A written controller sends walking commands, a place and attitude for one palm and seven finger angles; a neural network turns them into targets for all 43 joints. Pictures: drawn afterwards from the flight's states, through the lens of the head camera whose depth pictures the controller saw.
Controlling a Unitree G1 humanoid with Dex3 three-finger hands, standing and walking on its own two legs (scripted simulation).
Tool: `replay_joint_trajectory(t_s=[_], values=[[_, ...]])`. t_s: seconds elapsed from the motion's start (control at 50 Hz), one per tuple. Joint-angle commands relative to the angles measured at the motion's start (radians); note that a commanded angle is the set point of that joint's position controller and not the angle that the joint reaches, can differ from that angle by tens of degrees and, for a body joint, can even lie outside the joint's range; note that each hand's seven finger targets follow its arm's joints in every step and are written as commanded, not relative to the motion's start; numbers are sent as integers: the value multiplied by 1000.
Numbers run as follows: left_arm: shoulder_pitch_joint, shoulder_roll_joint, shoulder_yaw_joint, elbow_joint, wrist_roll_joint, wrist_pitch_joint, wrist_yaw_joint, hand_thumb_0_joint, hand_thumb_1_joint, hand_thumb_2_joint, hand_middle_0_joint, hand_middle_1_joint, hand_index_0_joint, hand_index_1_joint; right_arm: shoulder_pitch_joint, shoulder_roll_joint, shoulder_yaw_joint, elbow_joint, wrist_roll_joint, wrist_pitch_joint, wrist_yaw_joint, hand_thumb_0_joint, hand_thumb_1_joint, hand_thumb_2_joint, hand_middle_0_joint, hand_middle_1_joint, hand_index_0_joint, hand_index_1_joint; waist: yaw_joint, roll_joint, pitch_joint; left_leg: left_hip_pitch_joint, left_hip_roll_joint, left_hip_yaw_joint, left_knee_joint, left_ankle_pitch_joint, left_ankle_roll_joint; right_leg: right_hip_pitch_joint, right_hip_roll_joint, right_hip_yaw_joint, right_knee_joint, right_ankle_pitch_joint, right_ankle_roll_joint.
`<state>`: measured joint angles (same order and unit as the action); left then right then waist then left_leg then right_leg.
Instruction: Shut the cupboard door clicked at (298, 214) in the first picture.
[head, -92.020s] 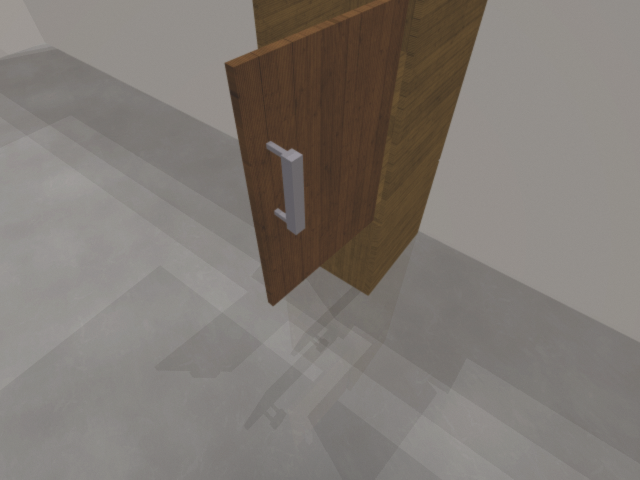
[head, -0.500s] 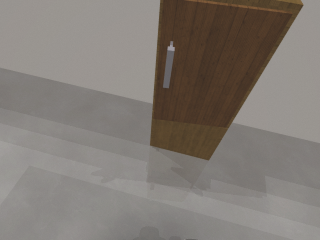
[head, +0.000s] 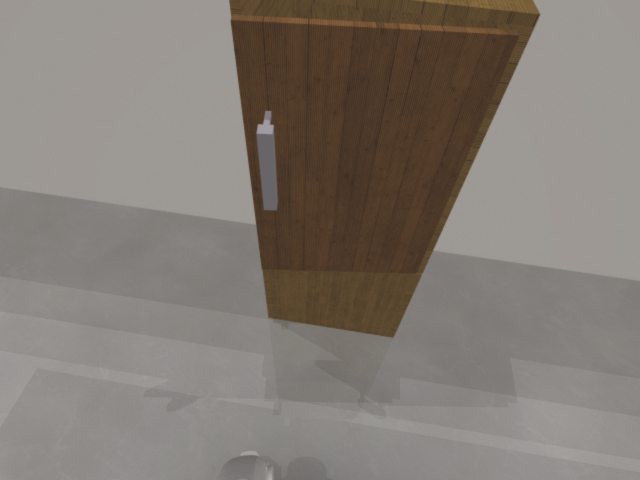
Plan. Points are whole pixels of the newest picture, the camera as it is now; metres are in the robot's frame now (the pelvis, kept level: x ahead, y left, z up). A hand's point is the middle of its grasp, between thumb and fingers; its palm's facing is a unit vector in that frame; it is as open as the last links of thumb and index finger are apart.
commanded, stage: take the last steps up to it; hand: left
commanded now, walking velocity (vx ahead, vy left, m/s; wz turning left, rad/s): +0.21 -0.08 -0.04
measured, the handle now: (269, 162) +0.60 +0.12 +0.03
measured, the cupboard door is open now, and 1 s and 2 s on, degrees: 8 8 8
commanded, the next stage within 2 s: come to a stop and stand still in 0.16 s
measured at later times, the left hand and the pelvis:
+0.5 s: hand (230, 427) +0.22 +0.14 -0.17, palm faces -0.03 -0.97 -0.24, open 7.4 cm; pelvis +0.14 -0.05 -0.01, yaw -2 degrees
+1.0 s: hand (169, 477) +0.15 +0.22 -0.17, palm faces +0.03 -0.96 -0.29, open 7.4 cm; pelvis +0.10 +0.01 -0.01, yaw -2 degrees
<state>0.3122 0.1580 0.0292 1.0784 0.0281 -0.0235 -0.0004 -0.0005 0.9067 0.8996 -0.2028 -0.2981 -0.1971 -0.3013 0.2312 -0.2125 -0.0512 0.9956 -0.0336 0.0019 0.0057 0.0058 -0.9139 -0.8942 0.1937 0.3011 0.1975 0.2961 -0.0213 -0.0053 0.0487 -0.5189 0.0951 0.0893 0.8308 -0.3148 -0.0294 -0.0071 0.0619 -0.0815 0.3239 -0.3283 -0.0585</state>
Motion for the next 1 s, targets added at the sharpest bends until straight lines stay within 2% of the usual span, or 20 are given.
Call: replay_joint_trajectory(t_s=[0.0, 0.04, 0.06, 0.08, 0.1, 0.16, 0.24, 0.32, 0.4, 0.44, 0.46, 0.52, 0.56, 0.64, 0.76, 0.78, 0.82, 0.84, 0.88, 0.98], values=[[16, 165, 38, -21, -8, -25, 10, 0, 900, 900, -200, -300, -200, -300, 17, -50, 2, -52, 5, -38, -10, 0, -900, -900, 200, 300, 200, 300, -26, -39, -2, 103, -43, 51, -196, 76, 27, -1, -249, 135, 33, 604, -136], [10, 142, 36, -23, -20, -22, 9, 0, 900, 900, -200, -300, -200, -300, 216, -102, -9, 15, -4, -50, -26, 0, -900, -900, 200, 300, 200, 300, -103, 30, -106, 437, -35, -5, -334, 242, 49, -130, -176, 86, 331, 601, -75], [66, 92, 29, -36, -24, -15, 4, 0, 900, 900, -200, -300, -200, -300, 322, -207, -33, 36, -19, -56, -36, 0, -900, -900, 200, 300, 200, 300, -116, 241, -193, 646, 214, -356, -381, 320, 146, -373, -61, 18, 592, 191, -16], [45, 92, 18, -66, -28, -15, 0, 0, 900, 900, -200, -300, -200, -300, 365, -251, -36, 40, -11, -45, -45, 0, -900, -900, 200, 300, 200, 300, -116, 291, -200, 684, 387, -589, -516, 357, 246, -515, 0, 54, 834, -256, -5], [22, 117, 28, -69, -12, -8, 2, 0, 900, 900, -200, -300, -200, -300, 283, -236, -31, 20, -1, -34, -45, 0, -900, -900, 200, 300, 200, 300, -84, 166, -126, 536, 389, -546, -561, 160, 267, -523, -54, 123, 909, -253, -16], [-29, 95, 34, -65, 2, 11, -16, 0, 900, 900, -200, -300, -200, -300, 118, -114, -1, -26, 1, -43, -49, 0, -900, -900, 200, 300, 200, 300, -18, 147, 63, 248, 282, -369, -654, -17, 187, -529, -136, 122, 891, -60, 22], [7, 45, 30, -56, -4, 30, -18, 0, 900, 900, -200, -300, -200, -300, 102, -100, -3, -19, 4, -51, -43, 0, -900, -900, 200, 300, 200, 300, 18, 107, -24, 270, 205, -149, -626, 167, 174, -446, -141, 68, 670, 8, 55], [-28, 30, 16, -67, -9, 41, -1, 0, 900, 900, -200, -300, -200, -300, 66, -91, 4, -10, 8, -31, -44, 0, -900, -900, 200, 300, 200, 300, 27, 118, -16, 244, 172, -62, -538, 422, 169, -321, -109, 16, 418, 89, 88], [21, 99, 29, -61, -5, 32, 10, 0, 900, 900, -200, -300, -200, -300, 53, -89, -11, 2, 20, -6, -40, 0, -900, -900, 200, 300, 200, 300, 58, 95, -35, 243, 102, -19, -386, 332, 91, -185, -107, 27, 166, 296, 85], [11, 206, 43, -73, 5, 15, 22, 0, 900, 900, -200, -300, -200, -300, 116, -29, -12, -3, 32, 7, -27, 0, -900, -900, 200, 300, 200, 300, 37, -138, -67, 153, -49, 41, -204, -58, 15, -135, -327, 293, 101, 673, -20], [-1, 244, 46, -82, 5, 14, 22, 0, 900, 900, -200, -300, -200, -300, 154, -17, -14, -1, 34, 24, -27, 0, -900, -900, 200, 300, 200, 300, 24, -176, -81, 195, -76, 27, -66, -245, 6, -175, -441, 327, 46, 780, -106], [-42, 215, 52, -89, 1, 16, 41, 0, 900, 900, -200, -300, -200, -300, 92, -40, -19, -5, 30, 43, -38, 0, -900, -900, 200, 300, 200, 300, 47, -239, -119, 88, -78, -93, 249, -310, 2, -114, -446, 353, 77, 971, -172], [-58, 214, 58, -98, -3, 23, 50, 0, 900, 900, -200, -300, -200, -300, 65, -58, -22, -15, 35, 43, -36, 0, -900, -900, 200, 300, 200, 300, 54, -186, -165, 38, -80, -117, 316, -263, -11, -31, -439, 292, 111, 1033, -169], [-89, 206, 63, -128, 2, 27, 54, 0, 900, 900, -200, -300, -200, -300, 11, -54, -20, -41, 26, 57, -22, 0, -900, -900, 200, 300, 200, 300, 54, -163, -181, 62, -90, -120, 274, -185, -30, -90, -404, 240, 74, 824, -139], [-109, 219, 66, -140, 16, 37, 44, 0, 900, 900, -200, -300, -200, -300, 38, -39, -11, -44, 29, 40, -14, 0, -900, -900, 200, 300, 200, 300, 38, -216, -155, 210, -94, -61, -134, -137, -14, -160, -354, 252, 41, 465, -112], [-118, 271, 55, -177, 6, 24, 89, 0, 900, 900, -200, -300, -200, -300, 106, -103, -34, -113, 42, 10, -17, 0, -900, -900, 200, 300, 200, 300, -49, -48, -367, 261, -111, -10, -254, -123, -34, 34, -375, 277, 216, 858, -71], [-96, 174, 26, -195, -18, 50, 71, 0, 900, 900, -200, -300, -200, -300, 62, -115, -24, -142, 23, -6, -23, 0, -900, -900, 200, 300, 200, 300, -11, 265, -256, 398, -7, -97, -518, 176, 16, -262, -201, 76, 367, 192, 20], [-95, 142, 12, -201, -19, 65, 57, 0, 900, 900, -200, -300, -200, -300, 27, -171, -34, -171, 11, 3, -26, 0, -900, -900, 200, 300, 200, 300, 1, 427, -150, 361, 139, -265, -515, 362, 80, -431, -102, 2, 463, -155, 63], [-99, 130, 16, -212, -13, 90, 47, 0, 900, 900, -200, -300, -200, -300, -55, -157, -20, -232, -3, 19, -29, 0, -900, -900, 200, 300, 200, 300, 28, 266, -1, 143, 178, -215, -518, 268, 186, -440, -83, 70, 616, -163, 48], [-11, 112, 9, -178, -4, 65, 26, 0, 900, 900, -200, -300, -200, -300, -92, -126, 0, -227, 2, 14, -18, 0, -900, -900, 200, 300, 200, 300, 75, 59, 147, -41, 106, -218, -536, -121, 166, -299, -74, 61, 455, -28, 52]])
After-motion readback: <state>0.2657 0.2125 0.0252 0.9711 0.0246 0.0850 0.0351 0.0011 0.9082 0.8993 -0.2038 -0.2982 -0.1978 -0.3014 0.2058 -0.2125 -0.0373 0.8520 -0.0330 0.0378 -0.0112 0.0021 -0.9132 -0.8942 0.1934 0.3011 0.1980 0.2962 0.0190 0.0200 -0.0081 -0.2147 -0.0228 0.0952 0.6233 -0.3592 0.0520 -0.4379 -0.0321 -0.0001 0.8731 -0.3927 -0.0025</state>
